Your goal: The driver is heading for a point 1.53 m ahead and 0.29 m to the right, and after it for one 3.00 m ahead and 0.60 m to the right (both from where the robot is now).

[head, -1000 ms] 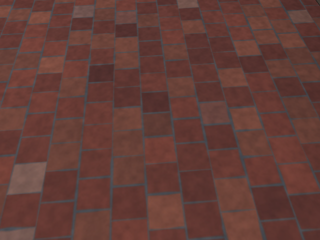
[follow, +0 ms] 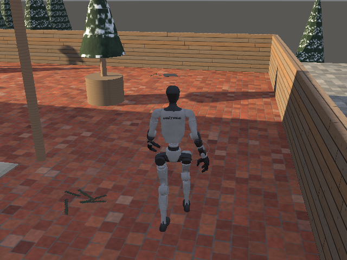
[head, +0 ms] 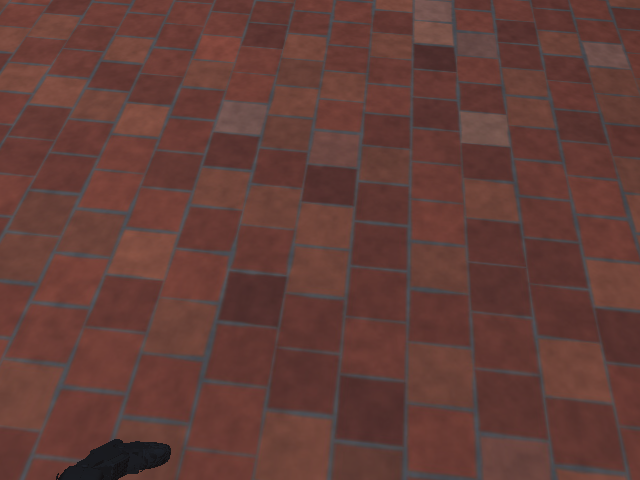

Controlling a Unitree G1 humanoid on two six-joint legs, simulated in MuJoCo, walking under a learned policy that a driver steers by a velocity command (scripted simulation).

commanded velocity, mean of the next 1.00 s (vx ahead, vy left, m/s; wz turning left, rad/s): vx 0.50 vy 0.00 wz -0.32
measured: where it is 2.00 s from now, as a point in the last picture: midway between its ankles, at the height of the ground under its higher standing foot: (386, 248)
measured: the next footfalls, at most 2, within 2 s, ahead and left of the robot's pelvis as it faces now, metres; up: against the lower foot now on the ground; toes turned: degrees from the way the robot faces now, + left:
right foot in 0.04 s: +0.19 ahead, -0.11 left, +0.00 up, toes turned +3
left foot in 0.54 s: +0.43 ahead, +0.08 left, +0.00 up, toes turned -10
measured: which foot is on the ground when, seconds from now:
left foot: down 0.00-0.06, up 0.08-0.52, down 0.54-1.00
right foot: up 0.00-0.02, down 0.04-0.54, up 0.56-1.00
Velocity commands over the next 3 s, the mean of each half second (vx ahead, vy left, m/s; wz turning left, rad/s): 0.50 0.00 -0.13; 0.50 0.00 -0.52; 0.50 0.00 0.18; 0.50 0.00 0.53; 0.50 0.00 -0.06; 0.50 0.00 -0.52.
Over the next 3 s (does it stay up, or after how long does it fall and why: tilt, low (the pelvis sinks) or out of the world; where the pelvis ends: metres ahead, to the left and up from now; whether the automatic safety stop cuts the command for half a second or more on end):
stays up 1.50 -0.23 0.01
